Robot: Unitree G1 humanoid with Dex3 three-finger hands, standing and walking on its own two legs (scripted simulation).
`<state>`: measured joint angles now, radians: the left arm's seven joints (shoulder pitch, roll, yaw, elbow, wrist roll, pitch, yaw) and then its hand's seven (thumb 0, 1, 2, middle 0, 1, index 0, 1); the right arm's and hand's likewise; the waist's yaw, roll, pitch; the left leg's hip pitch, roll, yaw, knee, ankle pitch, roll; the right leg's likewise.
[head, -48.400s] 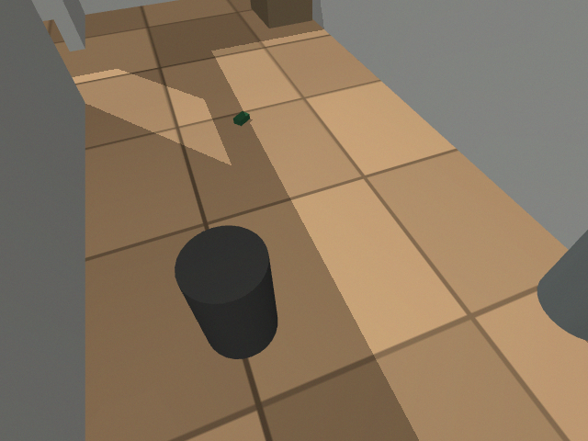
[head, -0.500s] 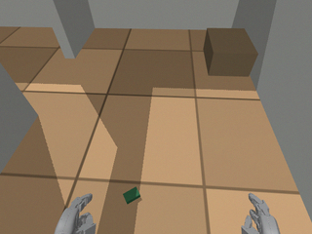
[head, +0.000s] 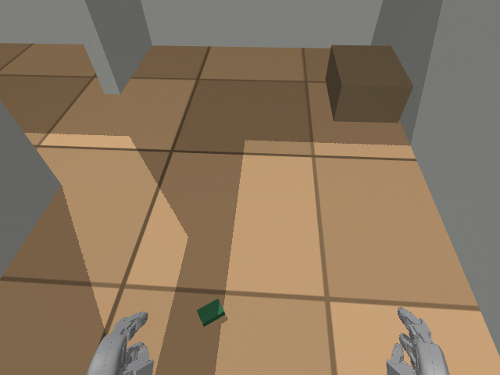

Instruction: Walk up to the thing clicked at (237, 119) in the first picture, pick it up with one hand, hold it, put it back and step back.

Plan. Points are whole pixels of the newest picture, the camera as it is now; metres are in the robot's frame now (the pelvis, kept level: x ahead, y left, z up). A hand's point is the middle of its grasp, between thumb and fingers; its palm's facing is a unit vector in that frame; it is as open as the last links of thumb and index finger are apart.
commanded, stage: home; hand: left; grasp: from above
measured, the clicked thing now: (211, 312) +0.47 +0.19 -0.70
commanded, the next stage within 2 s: stand in 0.08 s
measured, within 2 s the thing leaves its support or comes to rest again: neither
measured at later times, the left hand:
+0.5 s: hand out of the picture +0.10 +0.24 -0.10, palm faces +0.02 -0.94 -0.35, open 7.4 cm
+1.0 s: hand out of the picture +0.03 +0.24 -0.10, palm faces +0.05 -0.94 -0.34, open 7.4 cm
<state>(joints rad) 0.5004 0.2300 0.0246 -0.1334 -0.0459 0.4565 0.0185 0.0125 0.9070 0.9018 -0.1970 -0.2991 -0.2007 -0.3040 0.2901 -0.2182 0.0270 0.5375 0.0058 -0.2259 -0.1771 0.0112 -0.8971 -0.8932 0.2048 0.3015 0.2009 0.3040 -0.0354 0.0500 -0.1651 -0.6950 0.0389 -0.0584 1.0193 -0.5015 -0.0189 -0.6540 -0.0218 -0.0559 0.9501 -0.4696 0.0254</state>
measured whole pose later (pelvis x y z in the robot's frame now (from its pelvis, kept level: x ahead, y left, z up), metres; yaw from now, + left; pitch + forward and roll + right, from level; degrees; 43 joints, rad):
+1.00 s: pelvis -0.01 +0.00 +0.06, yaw +1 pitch -4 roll +0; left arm 0.17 0.30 0.03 1.10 0.04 0.01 0.02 0.01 0.91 0.90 -0.20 -0.30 -0.20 -0.30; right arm 0.14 -0.29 -0.03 1.08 -0.03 0.00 -0.01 0.00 -0.90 -0.89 0.20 0.30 0.20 0.30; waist 0.02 0.02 0.06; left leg -0.14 0.00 -0.04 0.43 -0.22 -0.01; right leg -0.12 -0.06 -0.05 0.41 -0.22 0.04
